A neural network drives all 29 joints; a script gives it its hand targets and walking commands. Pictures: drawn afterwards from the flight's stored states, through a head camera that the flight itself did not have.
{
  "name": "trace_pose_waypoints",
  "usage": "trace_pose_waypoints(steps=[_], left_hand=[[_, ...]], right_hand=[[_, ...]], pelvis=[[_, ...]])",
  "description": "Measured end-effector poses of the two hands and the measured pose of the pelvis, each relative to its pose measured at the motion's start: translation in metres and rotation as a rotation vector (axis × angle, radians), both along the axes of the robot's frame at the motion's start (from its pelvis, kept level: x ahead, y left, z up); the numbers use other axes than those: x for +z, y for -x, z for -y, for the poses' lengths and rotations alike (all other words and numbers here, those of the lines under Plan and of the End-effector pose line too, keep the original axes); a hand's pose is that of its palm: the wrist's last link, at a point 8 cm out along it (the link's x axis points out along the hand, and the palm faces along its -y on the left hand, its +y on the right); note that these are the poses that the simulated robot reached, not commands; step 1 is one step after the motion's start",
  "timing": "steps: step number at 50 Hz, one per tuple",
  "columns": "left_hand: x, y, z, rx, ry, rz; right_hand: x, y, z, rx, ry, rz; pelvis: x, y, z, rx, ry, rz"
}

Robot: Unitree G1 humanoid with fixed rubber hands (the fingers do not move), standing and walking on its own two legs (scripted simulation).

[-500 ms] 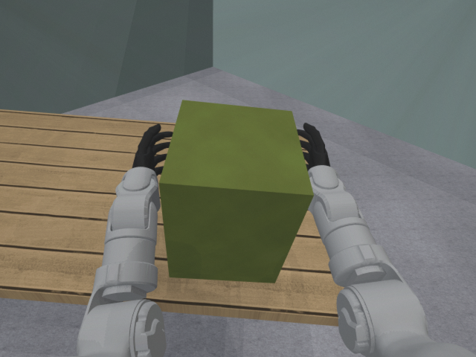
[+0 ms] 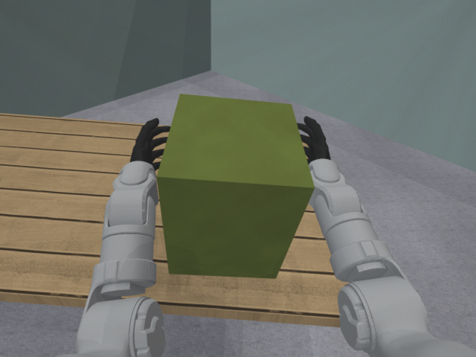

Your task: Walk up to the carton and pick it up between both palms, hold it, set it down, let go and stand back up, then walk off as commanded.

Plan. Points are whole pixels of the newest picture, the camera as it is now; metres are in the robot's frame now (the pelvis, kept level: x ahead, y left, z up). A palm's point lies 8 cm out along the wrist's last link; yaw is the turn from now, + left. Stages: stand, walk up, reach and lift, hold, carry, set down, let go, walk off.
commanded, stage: hold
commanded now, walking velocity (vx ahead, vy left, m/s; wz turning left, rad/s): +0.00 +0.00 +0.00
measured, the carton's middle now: (229, 189) +0.37 +0.02 +0.13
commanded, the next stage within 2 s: none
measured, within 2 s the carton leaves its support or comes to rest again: neither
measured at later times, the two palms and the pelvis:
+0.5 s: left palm (144, 159) +0.36 +0.15 +0.20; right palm (321, 159) +0.37 -0.14 +0.20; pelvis +0.00 +0.00 +0.00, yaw +0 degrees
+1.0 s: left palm (145, 159) +0.36 +0.15 +0.20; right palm (322, 159) +0.37 -0.14 +0.20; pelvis +0.00 +0.00 +0.00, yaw +0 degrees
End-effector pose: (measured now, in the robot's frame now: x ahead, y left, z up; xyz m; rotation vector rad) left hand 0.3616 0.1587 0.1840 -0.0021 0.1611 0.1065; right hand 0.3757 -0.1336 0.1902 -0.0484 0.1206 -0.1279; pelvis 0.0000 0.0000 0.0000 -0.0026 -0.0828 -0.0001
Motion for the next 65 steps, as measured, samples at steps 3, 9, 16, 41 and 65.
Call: trace_pose_waypoints(steps=[3, 9, 16, 41, 65], left_hand=[[0.002, 0.000, 0.000, 0.001, 0.000, 0.000], [0.006, 0.000, 0.000, 0.003, 0.001, 0.001], [0.010, 0.002, 0.001, -0.001, -0.002, 0.003], [0.015, 0.003, 0.005, -0.010, -0.012, 0.002], [0.015, 0.004, 0.006, -0.011, -0.013, 0.000]], right_hand=[[0.003, -0.001, 0.000, 0.001, 0.001, 0.001], [0.004, 0.000, 0.000, 0.002, -0.004, 0.002], [0.007, 0.003, 0.001, -0.001, -0.010, 0.004], [0.010, 0.007, 0.006, -0.011, -0.012, 0.007], [0.010, 0.007, 0.006, -0.011, -0.012, 0.006]], pelvis=[[0.000, 0.000, 0.000, 0.000, 0.000, 0.000], [0.000, 0.000, 0.000, 0.000, 0.000, 0.000], [0.000, 0.000, 0.000, 0.000, 0.000, 0.001], [0.000, 0.001, 0.000, 0.000, 0.000, 0.005], [0.000, 0.001, 0.000, 0.000, 0.000, 0.005]])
